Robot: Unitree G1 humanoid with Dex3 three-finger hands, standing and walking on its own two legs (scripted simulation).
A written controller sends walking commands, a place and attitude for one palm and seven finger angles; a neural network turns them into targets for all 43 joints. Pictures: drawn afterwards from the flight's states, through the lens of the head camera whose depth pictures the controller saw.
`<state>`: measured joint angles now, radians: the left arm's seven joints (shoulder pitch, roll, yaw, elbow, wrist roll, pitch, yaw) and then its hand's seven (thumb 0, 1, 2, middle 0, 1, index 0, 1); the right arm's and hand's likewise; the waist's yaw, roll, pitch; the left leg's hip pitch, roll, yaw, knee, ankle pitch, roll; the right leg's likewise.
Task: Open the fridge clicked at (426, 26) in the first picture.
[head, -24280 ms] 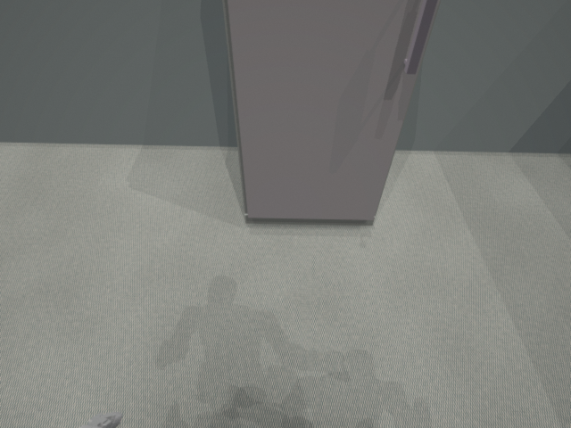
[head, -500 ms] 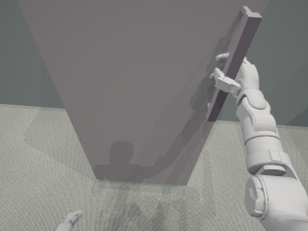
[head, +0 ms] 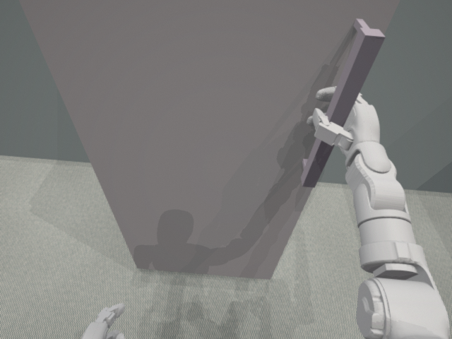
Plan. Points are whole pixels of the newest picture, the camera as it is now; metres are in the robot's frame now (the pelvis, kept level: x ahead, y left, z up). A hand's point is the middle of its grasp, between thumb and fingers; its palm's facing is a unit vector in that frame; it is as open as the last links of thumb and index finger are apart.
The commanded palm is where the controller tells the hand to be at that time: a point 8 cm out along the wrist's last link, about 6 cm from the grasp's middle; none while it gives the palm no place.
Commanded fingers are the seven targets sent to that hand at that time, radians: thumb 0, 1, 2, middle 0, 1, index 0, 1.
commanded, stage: grip the handle and tug to test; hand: right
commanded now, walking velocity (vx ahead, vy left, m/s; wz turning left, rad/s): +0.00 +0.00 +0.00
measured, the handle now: (329, 117) +0.47 -0.14 +0.19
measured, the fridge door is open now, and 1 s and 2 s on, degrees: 0 0 0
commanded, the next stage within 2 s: move the hooked fingers beside the handle in 0.02 s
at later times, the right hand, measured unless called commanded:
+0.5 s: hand (328, 134) +0.41 -0.12 +0.20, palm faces -0.03 +1.00 -0.01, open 8.7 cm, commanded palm +0.37 -0.19 +0.19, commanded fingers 0.00 0.16 -0.44 0.34 1.25 0.34 1.25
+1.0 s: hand (336, 135) +0.40 -0.13 +0.20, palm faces +0.01 +1.00 -0.03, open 14.1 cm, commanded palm +0.36 -0.20 +0.19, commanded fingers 0.00 0.50 -0.30 0.30 1.20 0.30 1.20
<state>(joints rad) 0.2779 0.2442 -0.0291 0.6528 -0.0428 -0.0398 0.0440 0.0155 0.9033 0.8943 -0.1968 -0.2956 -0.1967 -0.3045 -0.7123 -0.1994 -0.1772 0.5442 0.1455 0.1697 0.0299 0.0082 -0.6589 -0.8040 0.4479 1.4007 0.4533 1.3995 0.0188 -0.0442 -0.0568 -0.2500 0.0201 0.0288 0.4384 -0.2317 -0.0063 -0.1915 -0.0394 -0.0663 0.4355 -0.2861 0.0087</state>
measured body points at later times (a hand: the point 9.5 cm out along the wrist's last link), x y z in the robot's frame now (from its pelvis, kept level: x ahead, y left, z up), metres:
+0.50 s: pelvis +0.04 +0.00 +0.00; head +0.03 +0.02 +0.45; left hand +0.24 +0.23 -0.08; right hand +0.40 -0.18 +0.20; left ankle -0.01 +0.12 -0.74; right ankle -0.04 -0.12 -0.74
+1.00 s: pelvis +0.03 +0.03 +0.00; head +0.02 +0.06 +0.45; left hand +0.20 +0.26 -0.10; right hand +0.39 -0.19 +0.20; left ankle -0.01 +0.12 -0.74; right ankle -0.04 -0.13 -0.74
